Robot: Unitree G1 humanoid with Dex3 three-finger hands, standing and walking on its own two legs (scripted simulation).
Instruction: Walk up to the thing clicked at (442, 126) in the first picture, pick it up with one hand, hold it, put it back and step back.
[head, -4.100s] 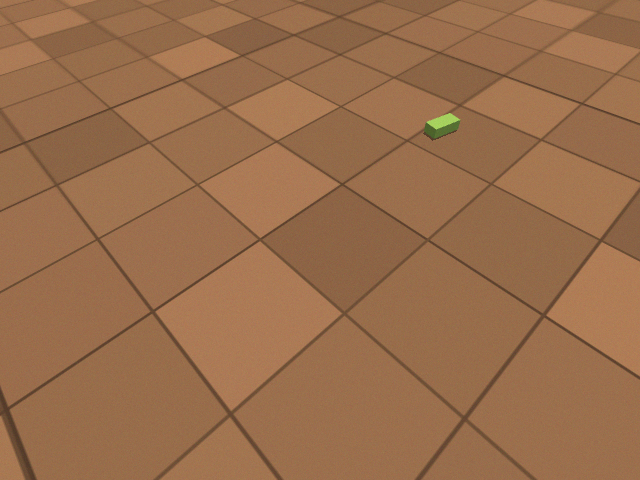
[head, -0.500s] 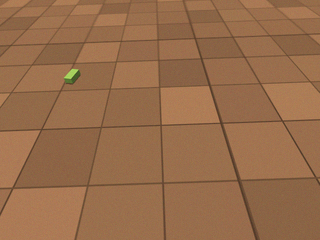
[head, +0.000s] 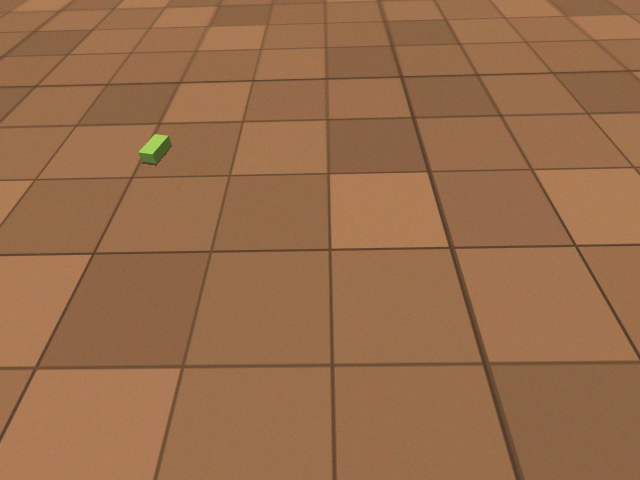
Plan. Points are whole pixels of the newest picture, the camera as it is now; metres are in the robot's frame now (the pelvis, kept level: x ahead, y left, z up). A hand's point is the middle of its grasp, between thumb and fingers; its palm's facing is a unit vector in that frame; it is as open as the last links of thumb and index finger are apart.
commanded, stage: stand
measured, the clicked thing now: (155, 148) +1.83 +0.93 -0.75
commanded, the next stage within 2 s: walk up in 1.74 s
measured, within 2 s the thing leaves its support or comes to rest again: neither
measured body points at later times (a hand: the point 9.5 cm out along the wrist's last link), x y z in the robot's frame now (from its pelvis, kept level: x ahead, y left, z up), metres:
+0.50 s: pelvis +0.01 +0.00 +0.00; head +0.02 +0.00 +0.45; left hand +0.09 +0.30 -0.13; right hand +0.09 -0.30 -0.13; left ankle +0.02 +0.12 -0.75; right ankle +0.02 -0.14 -0.75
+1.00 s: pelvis +0.01 +0.00 +0.00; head +0.02 +0.00 +0.45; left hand +0.08 +0.31 -0.13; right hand +0.09 -0.30 -0.13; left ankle +0.02 +0.12 -0.75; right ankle +0.02 -0.14 -0.75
